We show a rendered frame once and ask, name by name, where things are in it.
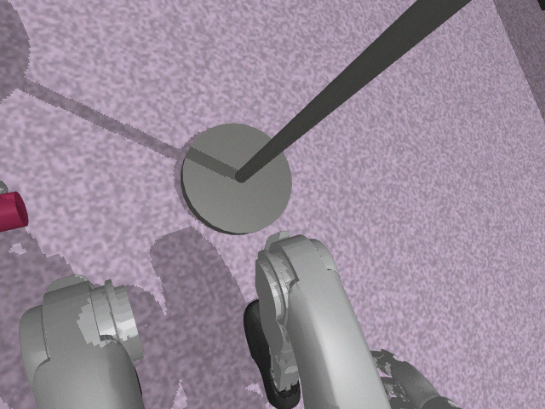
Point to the right robot hand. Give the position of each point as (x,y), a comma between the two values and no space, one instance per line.
(411,388)

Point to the can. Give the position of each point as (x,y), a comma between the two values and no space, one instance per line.
(13,212)

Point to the right robot foot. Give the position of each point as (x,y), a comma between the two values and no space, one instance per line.
(259,350)

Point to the floor lamp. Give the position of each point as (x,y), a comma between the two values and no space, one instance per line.
(236,180)

